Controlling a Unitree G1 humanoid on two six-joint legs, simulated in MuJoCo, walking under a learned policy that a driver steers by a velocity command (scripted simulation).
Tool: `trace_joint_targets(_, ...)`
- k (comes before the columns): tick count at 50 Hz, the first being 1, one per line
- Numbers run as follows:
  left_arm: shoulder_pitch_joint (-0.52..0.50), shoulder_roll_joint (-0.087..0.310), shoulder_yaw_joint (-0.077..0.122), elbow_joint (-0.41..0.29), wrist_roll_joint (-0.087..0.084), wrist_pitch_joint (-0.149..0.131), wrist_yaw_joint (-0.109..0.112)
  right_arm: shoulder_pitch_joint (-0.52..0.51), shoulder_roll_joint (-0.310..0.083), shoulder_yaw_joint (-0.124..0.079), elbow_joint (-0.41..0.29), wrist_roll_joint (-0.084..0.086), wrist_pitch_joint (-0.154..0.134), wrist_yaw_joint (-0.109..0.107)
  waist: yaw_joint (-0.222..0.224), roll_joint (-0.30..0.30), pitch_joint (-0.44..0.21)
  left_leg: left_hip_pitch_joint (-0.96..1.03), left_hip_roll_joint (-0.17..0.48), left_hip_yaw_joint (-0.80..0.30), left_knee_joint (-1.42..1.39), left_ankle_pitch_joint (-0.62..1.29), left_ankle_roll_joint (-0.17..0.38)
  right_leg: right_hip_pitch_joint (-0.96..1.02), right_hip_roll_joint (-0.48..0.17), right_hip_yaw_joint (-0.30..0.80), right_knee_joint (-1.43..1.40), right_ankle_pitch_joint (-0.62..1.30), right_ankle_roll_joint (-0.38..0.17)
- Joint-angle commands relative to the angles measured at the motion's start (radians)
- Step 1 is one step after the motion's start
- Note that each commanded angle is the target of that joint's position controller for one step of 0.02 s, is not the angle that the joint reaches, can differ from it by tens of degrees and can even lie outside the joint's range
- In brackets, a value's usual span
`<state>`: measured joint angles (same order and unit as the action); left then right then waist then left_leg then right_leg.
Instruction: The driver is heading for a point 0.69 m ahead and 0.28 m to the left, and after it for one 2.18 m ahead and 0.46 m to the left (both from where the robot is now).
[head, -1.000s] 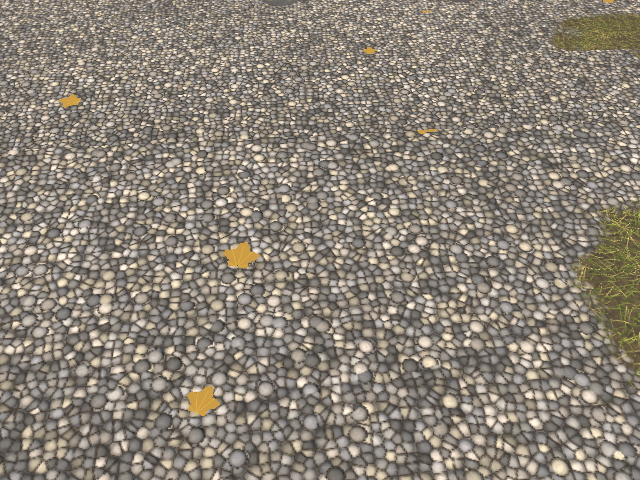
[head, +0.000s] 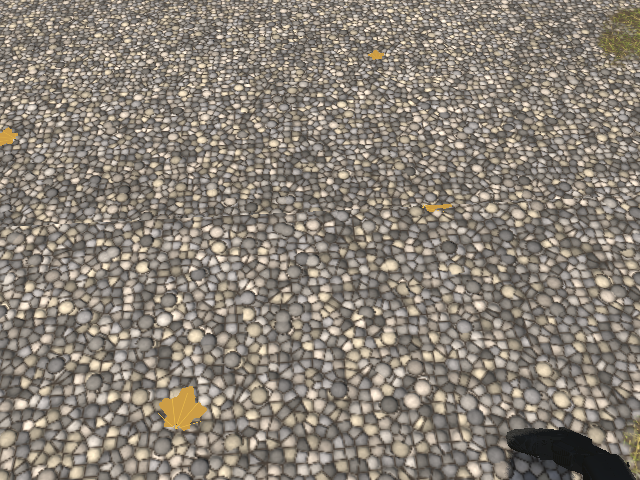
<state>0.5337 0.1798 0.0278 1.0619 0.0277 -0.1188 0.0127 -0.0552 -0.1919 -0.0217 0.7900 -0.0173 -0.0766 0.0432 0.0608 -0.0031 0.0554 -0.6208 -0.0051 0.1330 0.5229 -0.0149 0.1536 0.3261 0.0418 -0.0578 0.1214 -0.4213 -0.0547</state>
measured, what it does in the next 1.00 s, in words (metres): walks ahead, turning left: left foot, then right foot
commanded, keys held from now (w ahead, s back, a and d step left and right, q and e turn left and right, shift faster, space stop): w+shift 0.08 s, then w+q+shift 0.84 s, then w+e+shift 0.08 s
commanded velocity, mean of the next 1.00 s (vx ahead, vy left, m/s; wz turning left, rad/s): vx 0.99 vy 0.00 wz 0.66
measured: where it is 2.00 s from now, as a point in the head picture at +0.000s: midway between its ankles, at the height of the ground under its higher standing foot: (172, 115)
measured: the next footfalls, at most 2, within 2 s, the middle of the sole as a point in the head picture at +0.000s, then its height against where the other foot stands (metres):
left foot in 0.02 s outside the picture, level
right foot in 0.46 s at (402, 359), level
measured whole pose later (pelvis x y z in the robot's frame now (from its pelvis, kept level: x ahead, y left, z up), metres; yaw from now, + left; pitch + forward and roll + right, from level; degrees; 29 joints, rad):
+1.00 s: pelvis +0.89 +0.17 -0.01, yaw +42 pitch -1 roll +0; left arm 0.35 0.24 0.04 0.84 0.03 -0.06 0.01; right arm 0.19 -0.30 -0.07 0.75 -0.01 0.00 0.03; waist 0.02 0.02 0.07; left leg -0.46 -0.14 0.12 0.79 -0.32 0.20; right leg -0.20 -0.08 -0.04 1.37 -0.37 0.04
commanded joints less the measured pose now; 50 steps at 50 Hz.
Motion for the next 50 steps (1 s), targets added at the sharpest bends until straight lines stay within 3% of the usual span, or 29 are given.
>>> trace_joint_targets(1, -0.065, 0.221, 0.048, -0.065, 0.019, 0.015, 0.019, 0.561, -0.233, -0.088, 0.097, -0.019, 0.000, -0.044, -0.332, -0.122, -0.293, 0.747, 0.028, -0.100, 0.026, -0.251, 0.063, -0.351, -0.209, -0.016, 0.867, 1.200, -0.084)
trace_joint_targets(2, 0.053, 0.033, 0.009, -0.110, -0.035, 0.007, -0.021, 0.594, -0.327, -0.117, 0.109, -0.057, -0.003, -0.045, -0.197, 0.196, -0.415, 1.085, 0.354, -0.658, -0.039, -0.583, 0.205, -0.831, -0.024, 0.021, 1.317, 0.292, -0.049)
trace_joint_targets(3, -0.021, 0.119, 0.025, -0.126, -0.055, -0.018, -0.021, 0.564, -0.268, -0.113, 0.117, -0.032, -0.001, -0.021, -0.208, 0.169, -0.465, 1.087, 0.370, -0.961, -0.237, -0.667, 0.200, -0.966, 0.028, 0.159, 1.433, 0.037, -0.078)
trace_joint_targets(4, -0.156, 0.134, 0.028, -0.173, -0.055, -0.023, -0.012, 0.461, -0.223, -0.102, 0.126, -0.029, -0.013, -0.015, -0.174, 0.114, -0.265, 0.941, 0.333, -0.787, -0.258, -0.563, 0.158, -1.060, -0.046, 0.157, 1.413, 0.129, -0.095)
trace_joint_targets(5, -0.219, 0.130, 0.022, -0.192, -0.035, -0.027, -0.014, 0.432, -0.154, -0.084, 0.140, -0.023, -0.022, -0.010, -0.155, -0.006, -0.179, 0.791, 0.299, -0.677, -0.279, -0.428, 0.142, -1.044, -0.087, 0.146, 1.343, 0.176, -0.097)
trace_joint_targets(7, -0.248, 0.088, 0.012, -0.223, 0.008, -0.008, -0.032, 0.411, -0.082, -0.056, 0.172, -0.015, -0.026, -0.022, -0.065, -0.022, -0.071, 0.542, 0.202, -0.533, -0.324, -0.334, 0.104, -0.961, -0.142, 0.142, 1.223, 0.186, -0.069)
trace_joint_targets(10, -0.315, 0.065, -0.002, -0.274, 0.036, 0.023, -0.055, 0.443, -0.108, -0.053, 0.188, 0.012, -0.043, -0.036, -0.024, 0.008, 0.030, 0.402, 0.164, -0.472, -0.407, -0.325, 0.134, -1.004, -0.189, 0.113, 1.074, 0.160, 0.009)
trace_joint_targets(13, -0.516, 0.103, -0.011, -0.368, 0.026, 0.026, -0.066, 0.449, -0.144, -0.060, 0.162, 0.015, -0.054, -0.034, -0.049, 0.013, 0.116, 0.271, 0.107, -0.386, -0.488, -0.186, 0.131, -0.957, -0.183, 0.059, 0.750, 0.354, 0.069)
trace_joint_targets(16, -0.606, 0.105, -0.021, -0.396, -0.002, 0.022, -0.074, 0.483, -0.203, -0.081, 0.145, 0.027, -0.061, -0.023, -0.092, 0.041, 0.088, 0.258, 0.082, -0.343, -0.508, 0.030, 0.090, -0.731, -0.110, 0.012, 0.514, 0.561, 0.073)
trace_joint_targets(19, -0.626, 0.156, -0.006, -0.418, -0.006, 0.026, -0.053, 0.533, -0.219, -0.085, 0.138, 0.028, -0.047, -0.023, -0.114, 0.069, 0.044, 0.498, 0.111, -0.364, -0.388, 0.252, 0.052, -0.726, -0.080, 0.030, 0.408, 0.536, 0.049)
trace_joint_targets(21, -0.472, 0.222, 0.023, -0.387, -0.004, 0.017, -0.032, 0.530, -0.263, -0.094, 0.126, 0.017, -0.037, -0.032, -0.041, 0.083, -0.087, 0.594, 0.110, -0.362, -0.118, 0.526, 0.015, -0.555, -0.033, 0.035, 0.390, 0.379, 0.026)
trace_joint_targets(22, -0.287, 0.254, 0.041, -0.344, -0.002, 0.014, -0.014, 0.493, -0.291, -0.102, 0.110, 0.008, -0.030, -0.035, 0.064, 0.071, -0.193, 0.517, 0.073, -0.347, 0.128, 0.487, 0.000, -0.340, -0.046, 0.032, 0.398, 0.325, 0.021)
trace_joint_targets(23, -0.082, 0.322, 0.064, -0.319, 0.019, 0.013, 0.009, 0.459, -0.238, -0.092, 0.076, 0.003, -0.031, -0.034, 0.153, 0.030, -0.331, 0.335, 0.022, -0.328, 0.447, 0.272, -0.009, -0.089, -0.208, 0.173, 0.448, 0.099, 0.012)
trace_joint_targets(24, -0.060, 0.410, 0.081, -0.322, 0.071, 0.014, 0.009, 0.566, -0.042, -0.050, 0.015, 0.055, -0.034, -0.036, 0.050, -0.285, -0.489, 0.030, -0.085, -0.259, 0.794, -0.471, -0.031, 0.140, -0.533, 0.666, 0.291, -0.229, -0.042)
trace_joint_targets(25, -0.132, 0.376, 0.085, -0.331, 0.046, 0.025, -0.003, 0.552, -0.103, -0.048, -0.013, 0.063, -0.028, -0.044, 0.015, -0.344, -0.495, -0.078, -0.047, -0.255, 0.919, -0.421, -0.011, 0.075, -0.544, 0.931, 0.118, -0.351, -0.078)
trace_joint_targets(26, -0.225, 0.265, 0.065, -0.341, 0.040, 0.028, -0.005, 0.454, -0.148, -0.057, -0.004, 0.040, -0.014, -0.050, 0.012, -0.196, -0.296, -0.147, 0.015, -0.225, 0.940, -0.327, -0.008, -0.071, -0.485, 0.736, 0.130, -0.335, -0.065)
trace_joint_targets(27, -0.257, 0.200, 0.050, -0.334, 0.037, 0.028, -0.009, 0.403, -0.152, -0.058, -0.005, 0.023, -0.006, -0.041, 0.008, -0.081, -0.194, -0.146, 0.052, -0.212, 0.892, -0.266, -0.015, -0.192, -0.437, 0.549, 0.150, -0.146, -0.056)
trace_joint_targets(28, -0.242, 0.176, 0.044, -0.313, 0.037, 0.028, -0.007, 0.360, -0.138, -0.059, -0.014, 0.010, 0.003, -0.027, 0.001, -0.047, -0.137, -0.119, 0.077, -0.214, 0.857, -0.251, -0.019, -0.278, -0.387, 0.403, 0.143, 0.027, -0.032)
trace_joint_targets(31, -0.174, 0.114, 0.025, -0.239, 0.002, 0.007, -0.012, 0.313, -0.072, -0.045, -0.074, -0.009, 0.055, 0.001, -0.054, -0.113, -0.068, -0.137, 0.118, -0.194, 0.838, -0.238, -0.029, -0.373, -0.346, 0.178, 0.136, 0.287, -0.001)
trace_joint_targets(34, -0.184, 0.130, 0.028, -0.225, -0.010, -0.015, -0.024, 0.203, -0.072, -0.030, -0.152, -0.014, 0.076, 0.022, -0.082, -0.090, 0.002, -0.166, 0.127, -0.150, 0.729, -0.111, -0.033, -0.449, -0.328, -0.006, 0.085, 0.477, 0.009)
trace_joint_targets(39, -0.143, 0.202, 0.037, -0.200, -0.010, -0.023, -0.008, 0.056, -0.111, -0.020, -0.211, -0.007, 0.076, 0.053, -0.082, -0.038, 0.102, -0.045, 0.071, 0.013, 0.348, 0.059, 0.022, -0.434, -0.268, -0.224, 0.026, 0.732, 0.038)
trace_joint_targets(42, -0.107, 0.289, 0.053, -0.209, -0.016, 0.004, 0.017, 0.083, -0.162, -0.036, -0.187, -0.006, 0.062, 0.059, -0.118, -0.062, 0.049, 0.130, -0.037, 0.083, 0.205, 0.010, 0.055, -0.312, -0.282, -0.261, 0.178, 1.251, 0.054)
trace_joint_targets(44, -0.157, 0.363, 0.077, -0.227, -0.003, 0.041, 0.025, 0.368, -0.221, -0.068, -0.111, 0.002, 0.066, 0.038, -0.272, -0.123, -0.096, 0.444, -0.094, 0.051, 0.286, -0.139, 0.094, -0.356, -0.327, -0.247, 0.532, 1.492, 0.041)
trace_joint_targets(45, -0.204, 0.369, 0.082, -0.250, 0.006, 0.057, 0.020, 0.578, -0.274, -0.100, -0.045, 0.004, 0.067, 0.016, -0.358, -0.092, -0.185, 0.700, -0.118, -0.023, 0.266, -0.268, 0.128, -0.503, -0.332, -0.208, 0.846, 1.362, 0.031)
trace_joint_targets(46, -0.192, 0.296, 0.074, -0.251, 0.006, 0.064, 0.007, 0.548, -0.324, -0.125, -0.031, 0.016, 0.076, -0.016, -0.307, 0.090, -0.154, 0.798, -0.007, -0.213, 0.170, -0.370, 0.186, -0.705, -0.175, -0.201, 1.247, 0.469, 0.052)
trace_joint_targets(47, -0.106, 0.173, 0.046, -0.331, 0.014, 0.056, 0.002, 0.404, -0.373, -0.118, -0.077, 0.005, 0.076, -0.015, -0.117, 0.257, -0.196, 0.961, 0.169, -0.661, 0.052, -0.164, 0.288, -1.059, -0.038, -0.092, 1.539, -0.113, 0.095)
trace_joint_targets(48, -0.179, 0.218, 0.043, -0.379, -0.006, 0.031, 0.002, 0.425, -0.346, -0.116, -0.108, 0.003, 0.077, -0.029, -0.169, 0.139, -0.268, 0.968, 0.269, -0.852, -0.149, -0.175, 0.342, -1.173, -0.041, 0.068, 1.504, 0.001, 0.103)
trace_joint_targets(49, -0.189, 0.234, 0.042, -0.354, -0.008, 0.020, 0.000, 0.406, -0.296, -0.106, -0.084, 0.006, 0.064, -0.040, -0.133, 0.010, -0.159, 0.807, 0.286, -0.775, -0.209, -0.193, 0.294, -1.134, -0.114, 0.098, 1.370, 0.076, 0.088)
trace_joint_targets(50, -0.171, 0.236, 0.043, -0.325, -0.005, 0.026, 0.001, 0.370, -0.260, -0.097, -0.067, 0.000, 0.049, -0.041, -0.076, -0.049, -0.092, 0.636, 0.267, -0.696, -0.211, -0.206, 0.252, -1.044, -0.154, 0.099, 1.278, 0.087, 0.079)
